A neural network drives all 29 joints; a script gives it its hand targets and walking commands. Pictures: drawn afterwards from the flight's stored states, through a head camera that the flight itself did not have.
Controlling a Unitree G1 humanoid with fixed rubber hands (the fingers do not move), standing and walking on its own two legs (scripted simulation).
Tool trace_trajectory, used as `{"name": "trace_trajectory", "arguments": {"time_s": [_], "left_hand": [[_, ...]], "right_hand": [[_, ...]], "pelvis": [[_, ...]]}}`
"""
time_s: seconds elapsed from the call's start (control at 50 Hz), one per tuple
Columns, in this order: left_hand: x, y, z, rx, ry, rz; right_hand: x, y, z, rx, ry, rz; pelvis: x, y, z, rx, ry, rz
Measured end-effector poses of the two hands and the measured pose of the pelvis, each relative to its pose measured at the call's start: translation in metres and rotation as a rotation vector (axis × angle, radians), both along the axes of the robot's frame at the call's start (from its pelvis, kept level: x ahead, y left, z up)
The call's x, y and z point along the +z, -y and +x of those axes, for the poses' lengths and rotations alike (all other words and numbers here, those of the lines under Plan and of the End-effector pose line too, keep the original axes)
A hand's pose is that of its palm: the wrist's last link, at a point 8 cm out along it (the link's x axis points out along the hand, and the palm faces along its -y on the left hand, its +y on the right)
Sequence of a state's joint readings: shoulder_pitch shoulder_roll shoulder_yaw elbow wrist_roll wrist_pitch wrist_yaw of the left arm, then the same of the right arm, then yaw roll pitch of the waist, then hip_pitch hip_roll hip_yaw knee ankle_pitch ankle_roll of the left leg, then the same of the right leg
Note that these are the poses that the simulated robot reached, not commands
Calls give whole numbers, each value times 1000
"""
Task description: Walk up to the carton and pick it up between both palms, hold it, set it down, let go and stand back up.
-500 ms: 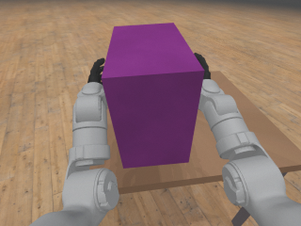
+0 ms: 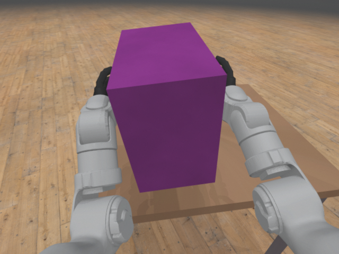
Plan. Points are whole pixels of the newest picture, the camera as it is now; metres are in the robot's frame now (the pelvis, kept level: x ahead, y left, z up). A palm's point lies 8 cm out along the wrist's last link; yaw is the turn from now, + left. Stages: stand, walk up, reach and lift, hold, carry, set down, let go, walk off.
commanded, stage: hold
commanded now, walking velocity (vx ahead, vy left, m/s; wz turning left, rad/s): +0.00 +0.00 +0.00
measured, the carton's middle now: (166, 102) +0.40 +0.00 +0.22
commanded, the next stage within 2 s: none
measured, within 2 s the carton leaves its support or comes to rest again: neither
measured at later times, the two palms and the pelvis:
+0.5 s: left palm (101, 92) +0.36 +0.14 +0.28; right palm (228, 81) +0.37 -0.13 +0.29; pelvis -0.01 -0.01 +0.00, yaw +0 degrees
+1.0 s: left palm (100, 95) +0.37 +0.14 +0.27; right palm (226, 83) +0.37 -0.13 +0.29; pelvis +0.00 -0.01 +0.00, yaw +0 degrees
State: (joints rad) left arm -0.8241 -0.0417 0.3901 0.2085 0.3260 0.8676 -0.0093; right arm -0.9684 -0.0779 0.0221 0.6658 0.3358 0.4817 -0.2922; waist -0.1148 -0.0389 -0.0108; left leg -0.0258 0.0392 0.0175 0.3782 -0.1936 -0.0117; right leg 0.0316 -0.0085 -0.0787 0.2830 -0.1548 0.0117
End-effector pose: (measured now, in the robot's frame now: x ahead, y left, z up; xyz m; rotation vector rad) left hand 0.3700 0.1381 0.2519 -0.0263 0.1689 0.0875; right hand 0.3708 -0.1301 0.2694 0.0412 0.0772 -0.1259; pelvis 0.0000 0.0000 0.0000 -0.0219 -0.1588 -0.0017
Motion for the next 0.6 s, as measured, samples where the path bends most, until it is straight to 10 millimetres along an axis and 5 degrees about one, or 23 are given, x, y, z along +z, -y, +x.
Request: {"name": "trace_trajectory", "arguments": {"time_s": [0.6], "left_hand": [[24,1,-5,-2,-4,-7]], "right_hand": [[24,1,-4,5,-12,-12]], "pelvis": [[0,9,-5,6,-7,5]]}}
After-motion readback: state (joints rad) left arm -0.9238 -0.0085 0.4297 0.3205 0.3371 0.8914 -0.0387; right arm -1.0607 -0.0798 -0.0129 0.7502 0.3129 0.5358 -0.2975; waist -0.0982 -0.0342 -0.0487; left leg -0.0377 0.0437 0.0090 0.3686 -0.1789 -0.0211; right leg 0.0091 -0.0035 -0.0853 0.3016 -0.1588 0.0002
